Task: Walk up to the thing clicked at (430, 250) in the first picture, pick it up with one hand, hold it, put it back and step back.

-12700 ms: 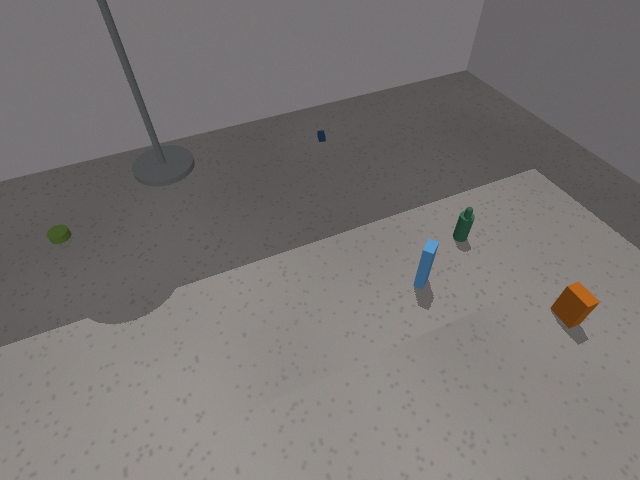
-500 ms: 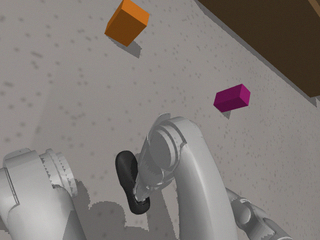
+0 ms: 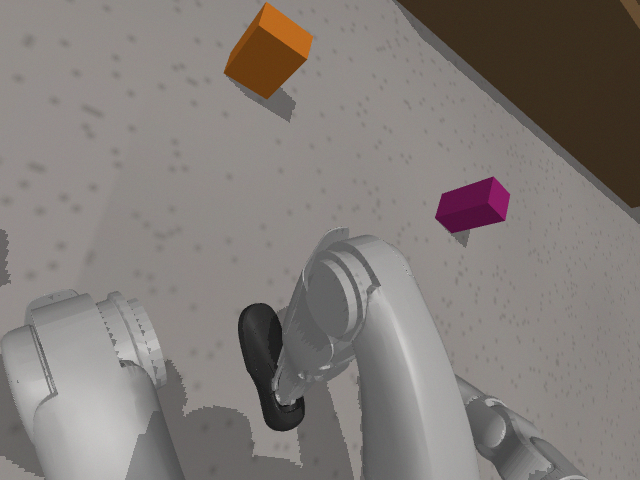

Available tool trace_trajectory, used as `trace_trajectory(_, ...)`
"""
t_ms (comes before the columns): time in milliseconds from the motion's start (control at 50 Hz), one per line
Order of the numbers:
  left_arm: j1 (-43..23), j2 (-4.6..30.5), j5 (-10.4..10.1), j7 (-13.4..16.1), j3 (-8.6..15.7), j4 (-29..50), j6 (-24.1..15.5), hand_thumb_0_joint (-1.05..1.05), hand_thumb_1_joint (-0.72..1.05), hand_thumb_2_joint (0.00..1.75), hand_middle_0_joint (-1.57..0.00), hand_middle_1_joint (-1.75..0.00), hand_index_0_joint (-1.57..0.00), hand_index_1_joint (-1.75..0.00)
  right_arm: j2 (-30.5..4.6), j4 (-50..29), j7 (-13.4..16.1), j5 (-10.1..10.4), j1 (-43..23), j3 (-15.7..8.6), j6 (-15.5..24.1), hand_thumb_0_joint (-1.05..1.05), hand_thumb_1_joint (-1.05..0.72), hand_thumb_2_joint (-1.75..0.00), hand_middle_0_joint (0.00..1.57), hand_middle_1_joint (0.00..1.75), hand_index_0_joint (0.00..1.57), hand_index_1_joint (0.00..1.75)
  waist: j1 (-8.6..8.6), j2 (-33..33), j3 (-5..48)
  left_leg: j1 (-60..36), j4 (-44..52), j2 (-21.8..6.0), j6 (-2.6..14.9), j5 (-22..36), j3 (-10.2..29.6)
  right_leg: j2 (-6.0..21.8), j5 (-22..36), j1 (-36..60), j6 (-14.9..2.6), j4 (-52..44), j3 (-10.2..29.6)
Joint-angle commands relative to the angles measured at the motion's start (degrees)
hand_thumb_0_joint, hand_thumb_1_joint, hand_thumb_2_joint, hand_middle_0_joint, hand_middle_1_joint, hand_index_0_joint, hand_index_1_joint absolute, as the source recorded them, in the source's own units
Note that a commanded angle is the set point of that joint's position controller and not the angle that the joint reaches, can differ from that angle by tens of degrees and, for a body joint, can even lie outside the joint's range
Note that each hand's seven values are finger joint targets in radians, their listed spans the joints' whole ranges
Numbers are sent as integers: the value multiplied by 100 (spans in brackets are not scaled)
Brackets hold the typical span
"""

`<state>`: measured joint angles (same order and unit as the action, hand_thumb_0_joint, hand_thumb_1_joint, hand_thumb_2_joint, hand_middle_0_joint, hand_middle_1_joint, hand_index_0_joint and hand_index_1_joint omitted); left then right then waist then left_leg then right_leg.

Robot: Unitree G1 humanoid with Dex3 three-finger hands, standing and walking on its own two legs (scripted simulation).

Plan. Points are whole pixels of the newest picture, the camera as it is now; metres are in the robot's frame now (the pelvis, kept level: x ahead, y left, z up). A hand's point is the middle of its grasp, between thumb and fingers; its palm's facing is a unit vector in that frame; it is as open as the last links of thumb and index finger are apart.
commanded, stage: settle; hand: left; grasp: from the side
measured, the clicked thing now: out of the picture +0.45 +0.31 -0.19
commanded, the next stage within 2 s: hold in 0.62 s
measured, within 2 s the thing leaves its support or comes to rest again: leaves its support in 0.02 s
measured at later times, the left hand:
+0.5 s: hand out of the picture +0.43 +0.33 -0.07, palm faces +0.42 -0.91 -0.06, open 8.4 cm
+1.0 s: hand out of the picture +0.41 +0.32 +0.03, palm faces +0.36 -0.93 -0.07, open 8.5 cm
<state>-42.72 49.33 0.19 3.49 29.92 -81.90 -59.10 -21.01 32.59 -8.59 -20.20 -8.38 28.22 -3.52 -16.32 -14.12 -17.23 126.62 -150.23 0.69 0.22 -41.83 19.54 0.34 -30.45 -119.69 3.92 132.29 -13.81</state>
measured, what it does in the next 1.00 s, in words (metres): rises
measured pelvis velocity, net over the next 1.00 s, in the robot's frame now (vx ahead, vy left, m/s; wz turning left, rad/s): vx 0.02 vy -0.01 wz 0.17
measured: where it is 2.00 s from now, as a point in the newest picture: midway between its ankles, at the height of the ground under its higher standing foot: (203, 439)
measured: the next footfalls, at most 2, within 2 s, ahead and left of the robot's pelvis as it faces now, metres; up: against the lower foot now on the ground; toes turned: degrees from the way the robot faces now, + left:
none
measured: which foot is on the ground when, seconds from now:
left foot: down 0.00-1.00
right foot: down 0.00-1.00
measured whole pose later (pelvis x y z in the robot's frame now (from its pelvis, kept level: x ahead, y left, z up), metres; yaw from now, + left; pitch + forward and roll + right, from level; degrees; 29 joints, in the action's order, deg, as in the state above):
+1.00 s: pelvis +0.02 -0.01 +0.06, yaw +10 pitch +33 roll -8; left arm -31.3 26.0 -6.9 -9.8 24.5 -45.1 -32.8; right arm -17.0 36.2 -4.2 -3.2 4.5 3.8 -3.3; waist -7.0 -0.4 6.6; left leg 124.9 -133.4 1.1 0.0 -41.3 6.6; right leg 4.3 -35.5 -123.2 1.4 126.2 -4.0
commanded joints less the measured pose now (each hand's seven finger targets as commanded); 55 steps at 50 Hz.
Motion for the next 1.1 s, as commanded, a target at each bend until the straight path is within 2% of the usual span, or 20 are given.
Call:
trace_trajectory(0, -1405, 1084, -42, 17, 31, 1410, -418, 0, 48, 131, -122, -138, -121, -140, -2069, 46, 88, 19, 527, -815, -82, 0, -88, -90, 20, 30, 20, 30, -499, 3675, 3816, -2568, 2179, -383, -212, 1120, -460, -275, 833, 1791, -437, -605, -409)
trace_trajectory(80, -1362, 917, -89, -35, 6, 1855, -256, 0, 46, 132, -125, -141, -125, -142, -2046, 86, 83, 98, 688, -998, -67, 0, -88, -90, 20, 30, 20, 30, -379, 3753, 4043, -2673, 2266, -355, -213, 1089, -517, -240, 824, 1732, -445, -635, -352)
trace_trajectory(120, -1249, 652, -115, -118, -170, 1908, -121, 0, 47, 132, -126, -142, -126, -143, -2018, 91, 73, 166, 743, -1101, -58, 0, -88, -90, 20, 30, 20, 30, -363, 3747, 4022, -2538, 2308, -329, -198, 1000, -577, -227, 759, 1675, -456, -639, -321)
trace_trajectory(140, -1087, 676, -151, -144, -48, 1952, -57, 0, 47, 132, -126, -142, -127, -143, -2000, 77, 77, 202, 797, -1152, -49, 0, -88, -90, 20, 30, 20, 30, -277, 3625, 4132, -2469, 2317, -315, -183, 983, -602, -228, 750, 1720, -459, -666, -299)
trace_trajectory(160, -1094, 566, -172, -166, -117, 2052, 3, 0, 47, 132, -127, -143, -128, -144, -1987, 99, 78, 227, 892, -1184, -53, 0, -87, -90, 20, 30, 20, 30, -287, 3659, 4143, -2493, 2349, -307, -186, 1064, -619, -210, 813, 1730, -460, -669, -292)
trace_trajectory(180, -1191, 647, -208, -174, -47, 2226, 51, 0, 47, 131, -125, -141, -125, -142, -1957, 70, 71, 276, 913, -1237, -54, 0, -87, -90, 20, 30, 20, 30, -210, 3595, 4227, -2304, 2371, -283, -150, 878, -671, -223, 665, 1762, -469, -714, -247)
trace_trajectory(240, -1061, 311, -267, -251, -190, 2511, 281, 0, 48, 132, -125, -142, -126, -143, -1890, 50, 65, 396, 1006, -1429, -28, 0, -87, -89, 20, 30, 20, 30, -96, 3496, 4274, -2204, 2491, -259, -118, 627, -732, -192, 487, 1581, -485, -781, -167)
trace_trajectory(260, -1093, 417, -274, -274, -129, 2696, 332, 0, 48, 130, -124, -141, -125, -141, -1867, 68, 67, 443, 1041, -1481, -20, 0, -87, -89, 20, 30, 20, 30, -12, 3570, 4358, -2205, 2536, -248, -112, 563, -757, -184, 425, 1552, -500, -769, -133)
trace_trajectory(300, -990, 230, -308, -326, -190, 2971, 483, 0, 47, 129, -123, -139, -124, -140, -1807, 53, 76, 539, 1153, -1627, -6, 0, -87, -89, 20, 30, 20, 30, 120, 3600, 4567, -2268, 2626, -222, -112, 595, -799, -164, 438, 1483, -522, -774, -71)
trace_trajectory(320, -1038, 73, -336, -347, -257, 3036, 566, 0, 50, 130, -124, -140, -125, -140, -1811, 51, 81, 583, 1255, -1696, -12, 0, -87, -89, 20, 30, 20, 30, 72, 3646, 4577, -2368, 2693, -221, -125, 615, -770, -133, 457, 1350, -527, -763, -71)
trace_trajectory(500, -946, -496, -413, -466, -483, 3732, 1234, 0, 49, 130, -125, -141, -125, -142, -1493, 113, 176, 1001, 1655, -2194, -29, 0, -86, -89, 20, 30, 20, 30, 382, 3433, 4970, -2322, 3026, -100, -43, 505, -1032, -37, 283, 1160, -581, -1041, 225)
trace_trajectory(520, -956, -391, -441, -475, -346, 3813, 1279, 0, 49, 129, -125, -141, -126, -141, -1491, 110, 189, 1053, 1667, -2242, -33, 0, -86, -89, 20, 30, 20, 30, 451, 3410, 4988, -2289, 3119, -90, -38, 392, -1022, -17, 169, 1097, -586, -1029, 250)
trace_trajectory(560, -930, -655, -476, -559, -504, 3875, 1394, 0, 49, 130, -126, -143, -127, -143, -1412, 153, 215, 1128, 1710, -2341, -31, 0, -86, -89, 20, 30, 20, 30, 465, 3281, 5133, -2369, 3109, -75, -20, 440, -1096, -13, 181, 1084, -589, -1097, 321)
trace_trajectory(740, -886, -802, -612, -851, -405, 4096, 1723, 0, 49, 126, -124, -145, -128, -142, -1177, 169, 361, 1394, 1917, -2651, 38, 0, -89, -89, 20, 30, 20, 30, 681, 2791, 5691, -2303, 3210, 16, 46, 794, -1426, 29, 284, 1535, -591, -1354, 579)
trace_trajectory(800, -752, -727, -659, -1005, -295, 4443, 1787, 0, 45, 124, -124, -143, -127, -141, -1100, 97, 407, 1477, 1906, -2758, 65, 0, -89, -89, 20, 30, 20, 30, 856, 2731, 6077, -2425, 3281, 37, 63, 901, -1548, 53, 298, 1782, -589, -1441, 664)
trace_trajectory(820, -735, -839, -702, -1104, -397, 4550, 1823, 0, 42, 123, -123, -142, -126, -140, -1075, 93, 423, 1516, 1875, -2791, 78, 0, -90, -90, 20, 30, 20, 30, 878, 2775, 6089, -2445, 3338, 43, 73, 895, -1585, 63, 292, 1811, -594, -1476, 693)
trace_trajectory(880, -630, -696, -817, -1242, -171, 4988, 1963, 0, 39, 122, -125, -142, -128, -141, -1036, 15, 499, 1639, 1929, -2910, 107, 0, -90, -90, 20, 30, 20, 30, 1045, 2764, 6500, -2687, 3504, 47, 69, 979, -1633, 89, 301, 1981, -607, -1577, 767)
trace_trajectory(920, -441, -889, -904, -1320, -207, 5258, 2106, 0, 38, 121, -123, -142, -127, -139, -978, -42, 533, 1717, 1929, -2971, 136, 0, -90, -90, 20, 30, 20, 30, 1081, 2841, 6621, -2858, 3712, 54, 56, 993, -1623, 121, 309, 2048, -619, -1663, 802)
trace_trajectory(940, -309, -1088, -948, -1336, -285, 5217, 2210, 0, 35, 120, -124, -141, -127, -139, -935, -31, 563, 1764, 1925, -3006, 163, 0, -90, -90, 20, 30, 20, 30, 1102, 2759, 6536, -2967, 3794, 41, 58, 970, -1624, 124, 286, 1982, -625, -1756, 835)
trace_trajectory(1080, -97, -1313, -990, -1136, -383, 6001, 2651, 0, 24, 120, -122, -141, -126, -139, -761, -180, 738, 1935, 1930, -3162, 289, 0, -90, -90, 20, 30, 20, 30, 1112, 2372, 6262, -3105, 4262, 41, 129, 653, -1655, 141, 16, 2377, -590, -2500, 1011)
